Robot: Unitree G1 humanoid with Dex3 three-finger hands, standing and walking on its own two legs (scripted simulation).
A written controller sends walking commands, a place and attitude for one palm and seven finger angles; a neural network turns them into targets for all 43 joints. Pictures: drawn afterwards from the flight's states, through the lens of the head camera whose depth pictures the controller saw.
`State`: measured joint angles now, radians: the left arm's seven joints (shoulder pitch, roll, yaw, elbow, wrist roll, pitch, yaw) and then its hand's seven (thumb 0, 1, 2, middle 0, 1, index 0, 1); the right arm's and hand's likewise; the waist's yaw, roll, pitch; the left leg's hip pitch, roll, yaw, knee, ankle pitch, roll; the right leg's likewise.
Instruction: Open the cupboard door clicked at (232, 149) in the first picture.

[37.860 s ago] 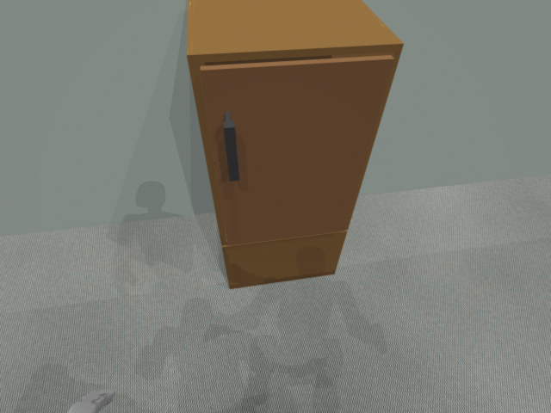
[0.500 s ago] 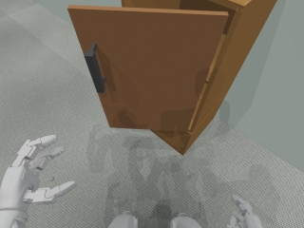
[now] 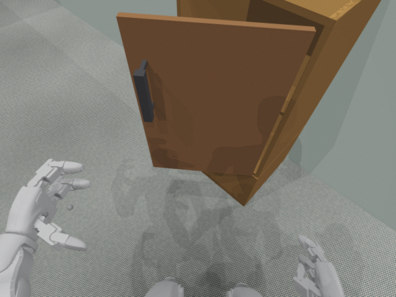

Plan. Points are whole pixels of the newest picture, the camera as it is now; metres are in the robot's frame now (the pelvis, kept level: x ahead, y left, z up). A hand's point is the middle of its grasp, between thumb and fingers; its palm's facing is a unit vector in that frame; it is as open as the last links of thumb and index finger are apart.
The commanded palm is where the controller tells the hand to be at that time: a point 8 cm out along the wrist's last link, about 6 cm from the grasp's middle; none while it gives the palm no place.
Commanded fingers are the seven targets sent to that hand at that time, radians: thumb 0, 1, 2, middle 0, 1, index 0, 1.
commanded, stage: raise the hand with hooked fingers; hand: left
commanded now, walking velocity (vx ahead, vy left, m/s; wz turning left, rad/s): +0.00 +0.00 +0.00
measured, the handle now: (146, 92) +0.56 +0.17 +0.05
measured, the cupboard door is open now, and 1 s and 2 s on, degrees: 38 38 38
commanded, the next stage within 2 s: move the hooked fingers beside the handle in 0.68 s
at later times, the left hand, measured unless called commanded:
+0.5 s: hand (62, 184) +0.30 +0.27 +0.06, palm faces +0.00 -1.00 -0.04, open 14.0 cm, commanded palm +0.27 +0.32 +0.07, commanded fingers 0.00 -0.50 0.30 -0.30 -1.20 -0.30 -1.20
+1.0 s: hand (70, 176) +0.32 +0.27 +0.06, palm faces -0.01 -1.00 -0.03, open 14.0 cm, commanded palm +0.30 +0.31 +0.06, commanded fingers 0.00 -0.50 0.30 -0.30 -1.20 -0.30 -1.20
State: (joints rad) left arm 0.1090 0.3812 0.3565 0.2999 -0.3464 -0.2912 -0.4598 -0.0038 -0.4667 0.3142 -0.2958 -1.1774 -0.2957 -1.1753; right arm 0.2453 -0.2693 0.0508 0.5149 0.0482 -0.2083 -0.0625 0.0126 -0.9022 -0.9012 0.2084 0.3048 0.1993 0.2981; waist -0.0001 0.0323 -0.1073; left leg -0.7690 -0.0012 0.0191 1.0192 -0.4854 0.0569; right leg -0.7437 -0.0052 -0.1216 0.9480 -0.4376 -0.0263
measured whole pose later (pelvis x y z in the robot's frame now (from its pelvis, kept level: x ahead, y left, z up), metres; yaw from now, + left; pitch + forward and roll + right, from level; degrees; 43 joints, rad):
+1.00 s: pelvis -0.01 +0.00 +0.00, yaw +0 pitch +14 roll -3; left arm -0.19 0.44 0.42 0.56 -0.33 -0.33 -0.53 -0.01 -0.50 0.30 -0.30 -1.20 -0.30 -1.20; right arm 0.26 -0.29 0.05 0.57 0.04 -0.19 -0.09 0.01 -0.90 -0.90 0.21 0.30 0.20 0.30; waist -0.02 0.01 -0.08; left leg -0.78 0.00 0.02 1.00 -0.46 0.05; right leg -0.75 0.00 -0.12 0.93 -0.42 -0.03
